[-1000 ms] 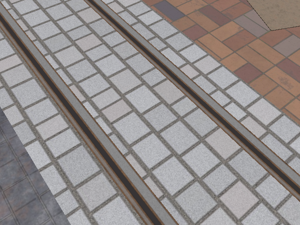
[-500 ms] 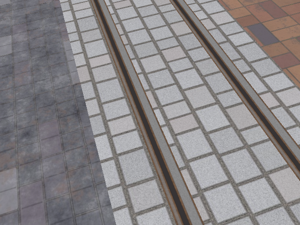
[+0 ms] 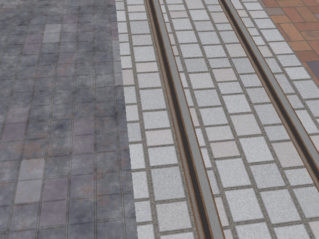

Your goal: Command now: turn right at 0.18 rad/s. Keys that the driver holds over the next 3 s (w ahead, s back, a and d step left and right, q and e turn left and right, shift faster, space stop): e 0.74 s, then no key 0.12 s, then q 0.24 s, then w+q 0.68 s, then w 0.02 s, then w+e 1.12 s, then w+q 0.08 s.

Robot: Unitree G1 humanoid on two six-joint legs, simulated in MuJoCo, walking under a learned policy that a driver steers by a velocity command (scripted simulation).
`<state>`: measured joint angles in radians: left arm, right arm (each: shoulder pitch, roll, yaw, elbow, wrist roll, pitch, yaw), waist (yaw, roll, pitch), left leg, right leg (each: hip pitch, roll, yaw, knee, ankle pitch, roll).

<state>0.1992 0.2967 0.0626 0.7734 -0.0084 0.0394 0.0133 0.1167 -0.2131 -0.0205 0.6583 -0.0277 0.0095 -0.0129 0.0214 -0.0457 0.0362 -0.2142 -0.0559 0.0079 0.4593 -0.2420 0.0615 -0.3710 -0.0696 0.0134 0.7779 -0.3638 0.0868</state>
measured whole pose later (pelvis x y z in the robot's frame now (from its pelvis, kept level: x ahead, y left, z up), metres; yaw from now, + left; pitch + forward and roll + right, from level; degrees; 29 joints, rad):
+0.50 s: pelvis -0.01 +0.02 -0.01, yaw -17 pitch +1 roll +0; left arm 0.15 0.33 0.09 0.68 -0.02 0.05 0.03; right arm 0.15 -0.28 -0.08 0.70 -0.02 0.01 -0.01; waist 0.02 -0.04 0.05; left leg -0.28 -0.04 -0.02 0.52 -0.26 0.02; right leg -0.38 0.05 0.19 0.71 -0.43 0.03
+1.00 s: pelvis -0.02 -0.01 +0.00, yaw -28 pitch +1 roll +0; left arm 0.12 0.24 0.03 0.64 0.03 0.02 0.00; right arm 0.20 -0.31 -0.06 0.76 0.00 0.02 -0.01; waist -0.04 0.05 0.05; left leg -0.33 0.07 0.03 0.78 -0.53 -0.06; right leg -0.25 0.01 -0.03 0.50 -0.26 -0.04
